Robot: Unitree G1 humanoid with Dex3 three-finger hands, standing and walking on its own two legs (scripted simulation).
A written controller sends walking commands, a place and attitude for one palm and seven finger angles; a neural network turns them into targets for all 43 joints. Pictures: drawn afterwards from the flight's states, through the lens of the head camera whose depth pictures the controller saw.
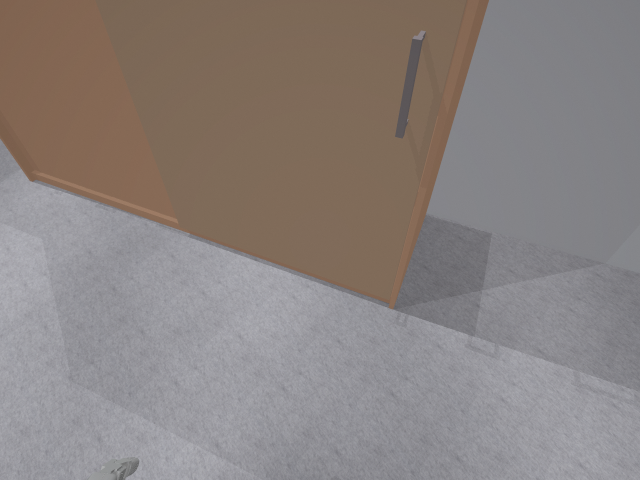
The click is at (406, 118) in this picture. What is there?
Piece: wardrobe's sliding door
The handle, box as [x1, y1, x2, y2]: [395, 31, 425, 137]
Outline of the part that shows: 425,31 420,31 417,36 414,35 412,38 395,136 402,137 407,123 409,103 421,42 424,37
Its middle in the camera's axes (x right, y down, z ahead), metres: +0.19 -0.32 +0.81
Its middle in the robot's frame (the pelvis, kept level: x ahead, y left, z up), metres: +0.84 -0.14 +0.09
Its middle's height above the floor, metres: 0.86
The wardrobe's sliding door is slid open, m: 0.00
